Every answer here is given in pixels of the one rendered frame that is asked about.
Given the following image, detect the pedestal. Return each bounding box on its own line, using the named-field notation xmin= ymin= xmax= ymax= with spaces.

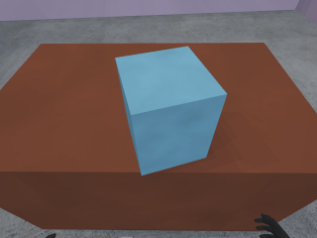
xmin=0 ymin=43 xmax=317 ymax=232

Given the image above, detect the carton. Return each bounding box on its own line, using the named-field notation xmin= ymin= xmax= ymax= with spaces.
xmin=115 ymin=46 xmax=227 ymax=176

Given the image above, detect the robot right hand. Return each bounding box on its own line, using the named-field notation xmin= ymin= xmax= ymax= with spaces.
xmin=255 ymin=213 xmax=290 ymax=238

